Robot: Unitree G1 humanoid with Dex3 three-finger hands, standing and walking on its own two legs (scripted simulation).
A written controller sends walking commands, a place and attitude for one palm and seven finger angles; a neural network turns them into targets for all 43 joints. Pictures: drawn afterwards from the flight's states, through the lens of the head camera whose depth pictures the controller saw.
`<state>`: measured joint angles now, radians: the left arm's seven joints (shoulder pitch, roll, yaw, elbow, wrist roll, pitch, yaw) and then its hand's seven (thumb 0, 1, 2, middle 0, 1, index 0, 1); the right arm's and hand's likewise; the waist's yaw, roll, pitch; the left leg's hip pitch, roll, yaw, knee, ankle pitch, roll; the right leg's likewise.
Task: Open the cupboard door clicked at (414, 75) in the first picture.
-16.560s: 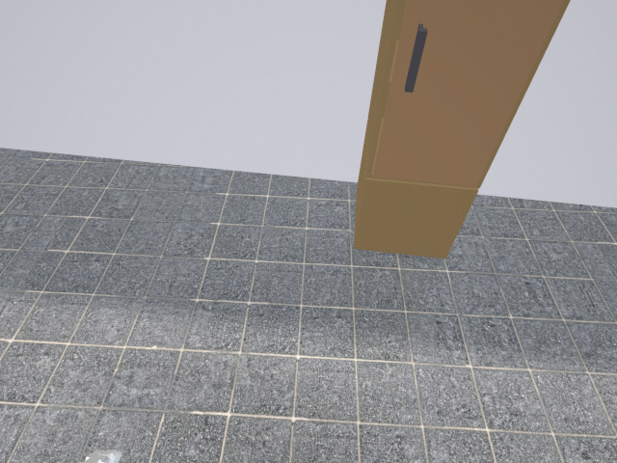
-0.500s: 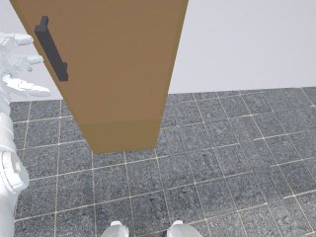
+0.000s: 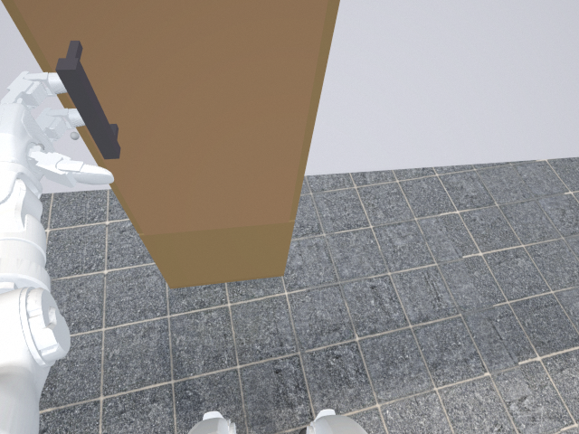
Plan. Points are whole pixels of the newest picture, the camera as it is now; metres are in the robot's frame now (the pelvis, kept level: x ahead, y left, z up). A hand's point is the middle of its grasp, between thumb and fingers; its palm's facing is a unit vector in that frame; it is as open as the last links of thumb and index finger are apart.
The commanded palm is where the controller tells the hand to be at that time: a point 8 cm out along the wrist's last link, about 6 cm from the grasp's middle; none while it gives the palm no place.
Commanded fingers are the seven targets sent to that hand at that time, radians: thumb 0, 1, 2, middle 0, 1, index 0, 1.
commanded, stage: slide the fingers in behind the handle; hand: left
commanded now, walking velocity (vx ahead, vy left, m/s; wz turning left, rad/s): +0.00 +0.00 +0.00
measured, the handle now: (95, 104) +0.54 +0.24 +0.11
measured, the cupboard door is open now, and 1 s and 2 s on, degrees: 0 0 0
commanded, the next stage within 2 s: close the thumb around the handle in 1.10 s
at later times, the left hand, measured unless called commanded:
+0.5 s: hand (104, 138) +0.48 +0.22 +0.11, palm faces +0.09 -1.00 +0.00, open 14.0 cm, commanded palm +0.46 +0.26 +0.11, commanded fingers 0.00 -0.50 0.30 -0.30 -1.20 -0.30 -1.20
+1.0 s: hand (109, 137) +0.48 +0.21 +0.11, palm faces +0.10 -1.00 +0.00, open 14.1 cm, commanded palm +0.45 +0.25 +0.11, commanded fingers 0.00 -0.50 0.30 -0.30 -1.20 -0.30 -1.20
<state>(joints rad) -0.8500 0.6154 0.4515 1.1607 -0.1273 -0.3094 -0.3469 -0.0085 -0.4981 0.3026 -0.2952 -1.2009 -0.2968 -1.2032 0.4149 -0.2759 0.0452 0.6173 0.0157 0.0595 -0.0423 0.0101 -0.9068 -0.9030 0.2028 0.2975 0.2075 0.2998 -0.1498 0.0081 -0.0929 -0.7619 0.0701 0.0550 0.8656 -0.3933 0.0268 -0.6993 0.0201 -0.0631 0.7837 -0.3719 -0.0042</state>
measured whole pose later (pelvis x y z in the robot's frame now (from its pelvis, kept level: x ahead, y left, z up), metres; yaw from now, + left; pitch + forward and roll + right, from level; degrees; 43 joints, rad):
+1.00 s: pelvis +0.00 -0.01 +0.00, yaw +1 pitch +15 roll -2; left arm -0.84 0.49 0.38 1.14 -0.13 -0.34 -0.22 -0.01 -0.50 0.30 -0.27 -1.20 -0.27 -1.20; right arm 0.40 -0.27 0.03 0.65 0.01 0.04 -0.02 0.01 -0.91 -0.90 0.20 0.30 0.21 0.30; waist -0.13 0.01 -0.09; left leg -0.73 0.06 0.04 0.85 -0.38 0.01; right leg -0.67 0.02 -0.07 0.79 -0.38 -0.02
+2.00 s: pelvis +0.00 +0.00 +0.00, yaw +0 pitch +15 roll -2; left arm -0.84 0.48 0.39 1.13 -0.11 -0.33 -0.22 0.01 0.72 0.83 -0.33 -1.33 -0.34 -1.33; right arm 0.40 -0.26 0.04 0.64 0.01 0.04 -0.02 0.01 -0.91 -0.90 0.20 0.30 0.21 0.30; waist -0.14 0.02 -0.10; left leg -0.73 0.06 0.06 0.86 -0.39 0.03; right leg -0.68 0.01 -0.06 0.79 -0.38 0.00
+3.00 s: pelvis +0.03 -0.04 +0.02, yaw +3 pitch +2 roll +0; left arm 0.25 -0.06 -0.26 -0.19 0.04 0.07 0.52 0.03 0.66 0.73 -0.27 -1.25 -0.30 -1.30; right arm 0.16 -0.16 0.03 0.54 -0.05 0.08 0.04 0.02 -0.91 -0.90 0.20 0.30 0.21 0.30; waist -0.02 0.04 -0.09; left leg -0.35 0.05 0.02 0.70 -0.38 -0.03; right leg -0.31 0.02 -0.09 0.68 -0.42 -0.05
